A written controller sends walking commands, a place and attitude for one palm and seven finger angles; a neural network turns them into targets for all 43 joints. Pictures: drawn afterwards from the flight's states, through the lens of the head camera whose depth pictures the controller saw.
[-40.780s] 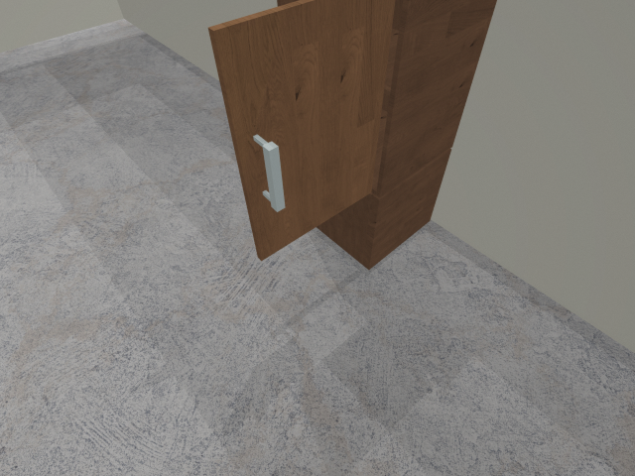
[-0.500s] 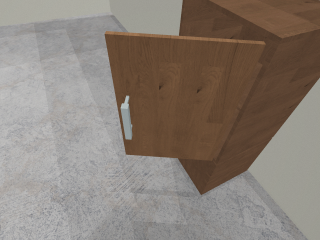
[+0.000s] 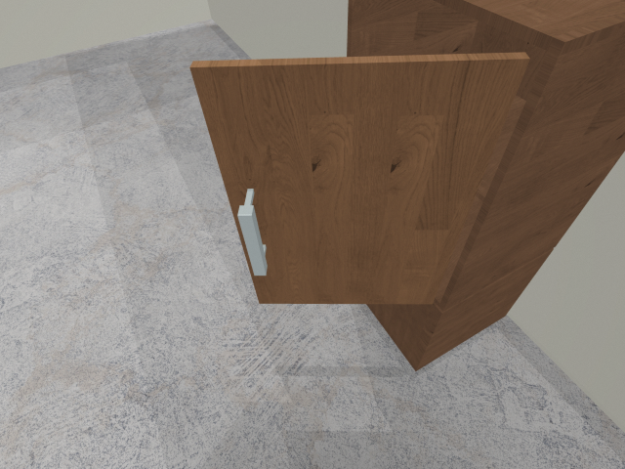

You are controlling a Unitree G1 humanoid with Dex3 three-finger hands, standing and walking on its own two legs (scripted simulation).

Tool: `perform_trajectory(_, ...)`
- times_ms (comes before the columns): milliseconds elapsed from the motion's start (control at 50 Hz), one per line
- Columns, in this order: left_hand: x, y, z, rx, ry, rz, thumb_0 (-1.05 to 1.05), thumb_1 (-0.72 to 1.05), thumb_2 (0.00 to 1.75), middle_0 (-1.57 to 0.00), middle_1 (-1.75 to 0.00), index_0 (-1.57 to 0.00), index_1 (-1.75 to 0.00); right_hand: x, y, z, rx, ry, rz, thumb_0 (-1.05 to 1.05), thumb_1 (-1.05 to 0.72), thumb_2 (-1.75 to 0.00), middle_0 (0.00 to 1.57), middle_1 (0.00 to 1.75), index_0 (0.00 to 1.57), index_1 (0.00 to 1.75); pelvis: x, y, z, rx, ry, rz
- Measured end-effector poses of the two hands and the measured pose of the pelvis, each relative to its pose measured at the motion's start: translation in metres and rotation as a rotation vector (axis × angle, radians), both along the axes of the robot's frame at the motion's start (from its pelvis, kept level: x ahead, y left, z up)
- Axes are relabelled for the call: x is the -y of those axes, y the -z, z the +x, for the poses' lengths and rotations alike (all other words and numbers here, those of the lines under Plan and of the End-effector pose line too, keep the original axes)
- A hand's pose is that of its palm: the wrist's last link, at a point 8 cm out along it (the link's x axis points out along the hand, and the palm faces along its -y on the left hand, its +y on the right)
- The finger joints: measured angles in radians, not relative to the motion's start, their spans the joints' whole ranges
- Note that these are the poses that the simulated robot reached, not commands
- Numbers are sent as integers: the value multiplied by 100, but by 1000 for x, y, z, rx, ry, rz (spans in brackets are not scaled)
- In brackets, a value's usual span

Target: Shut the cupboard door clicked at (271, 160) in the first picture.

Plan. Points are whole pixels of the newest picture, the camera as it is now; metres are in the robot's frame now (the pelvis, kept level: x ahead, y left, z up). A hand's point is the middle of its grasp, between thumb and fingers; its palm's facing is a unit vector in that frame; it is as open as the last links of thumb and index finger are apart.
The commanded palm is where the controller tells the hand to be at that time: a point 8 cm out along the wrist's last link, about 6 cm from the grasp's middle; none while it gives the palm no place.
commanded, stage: look again from close up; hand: left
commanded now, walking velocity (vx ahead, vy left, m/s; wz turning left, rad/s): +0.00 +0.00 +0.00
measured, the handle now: (255, 234) +0.50 +0.14 -0.04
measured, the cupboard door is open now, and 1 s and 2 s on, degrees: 60 60 60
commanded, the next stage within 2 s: raise the hand and make a fist in 0.16 s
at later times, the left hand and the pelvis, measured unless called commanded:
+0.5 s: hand (200, 394) +0.21 +0.16 +0.00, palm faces +0.25 -0.96 -0.10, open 7.0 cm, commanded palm +0.10 +0.21 -0.06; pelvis -0.02 -0.06 -0.03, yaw +3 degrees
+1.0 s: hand (210, 457) +0.15 +0.15 -0.06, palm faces -0.07 -1.00 +0.00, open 4.6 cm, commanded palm +0.11 +0.21 -0.05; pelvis -0.09 -0.06 -0.10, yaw +0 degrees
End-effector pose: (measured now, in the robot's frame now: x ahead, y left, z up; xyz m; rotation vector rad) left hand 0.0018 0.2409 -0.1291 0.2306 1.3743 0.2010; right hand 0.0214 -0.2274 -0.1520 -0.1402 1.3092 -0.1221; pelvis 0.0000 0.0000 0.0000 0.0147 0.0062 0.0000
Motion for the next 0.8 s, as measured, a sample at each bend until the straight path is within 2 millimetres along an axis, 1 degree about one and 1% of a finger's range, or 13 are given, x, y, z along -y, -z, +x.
perform_trajectory(100,7,-2,13,18,16,1,0,91,90,-19,-30,-20,-30,8,-2,4,-1,-4,3,2,-94,-90,20,30,20,30,8,-2,2,-2,4,7)
perform_trajectory(280,35,3,24,40,31,-33,0,90,90,-19,-30,-20,-30,29,-7,9,-10,-2,-9,1,-92,-90,20,30,20,30,27,-3,4,-4,2,3)
perform_trajectory(300,34,-2,34,105,-31,-38,1,90,90,-20,-30,-20,-30,33,-10,12,25,-5,-26,1,-91,-90,20,30,20,30,30,-2,1,-2,-5,-1)
perform_trajectory(320,32,-13,53,242,-53,-23,1,90,90,-20,-30,-21,-30,38,-14,17,93,-4,-53,1,-91,-90,20,30,20,30,33,0,-1,-2,-10,0)
perform_trajectory(380,32,-71,110,673,-75,32,2,90,90,-21,-31,-22,-31,53,-26,37,294,-7,-84,1,-91,-90,20,30,20,30,43,4,-3,-7,-39,21)
perform_trajectory(440,36,-124,155,1022,-42,38,2,90,90,-23,-34,-24,-34,70,-31,66,459,-35,-80,1,-91,-90,20,30,20,30,51,13,-8,-51,-63,24)
perform_trajectory(460,37,-133,165,1110,-22,34,1,90,90,-24,-35,-25,-35,75,-32,76,505,-41,-82,1,-91,-90,20,30,20,30,54,17,-13,-71,-60,22)
perform_trajectory(500,38,-139,172,1239,27,2,1,90,90,-27,-37,-27,-37,85,-35,95,581,-61,-88,2,-91,-90,20,30,20,30,62,26,-22,-113,-52,21)
perform_trajectory(560,41,-119,158,1328,123,-73,0,90,90,-31,-42,-31,-42,99,-40,118,677,-110,-106,2,-91,-90,20,30,20,30,75,44,-38,-175,-25,42)
perform_trajectory(640,39,-71,110,1258,167,-160,1,90,90,-37,-49,-38,-49,114,-37,137,787,-175,-150,1,-91,-90,20,30,20,30,83,73,-54,-231,-18,29)
perform_trajectory(680,35,-57,87,1244,138,-162,1,90,90,-41,-53,-42,-53,117,-29,141,817,-191,-170,1,-91,-90,20,30,20,30,84,87,-61,-244,-24,17)
perform_trajectory(740,30,-56,68,1324,108,-121,2,90,90,-47,-59,-47,-59,112,-14,138,826,-206,-184,1,-91,-90,19,30,20,30,83,103,-70,-249,-30,-3)
perform_trajectory(800,31,-69,75,1444,146,-111,2,90,90,-52,-65,-52,-65,98,6,125,796,-207,-172,2,-91,-90,19,30,20,30,80,114,-79,-245,-36,-26)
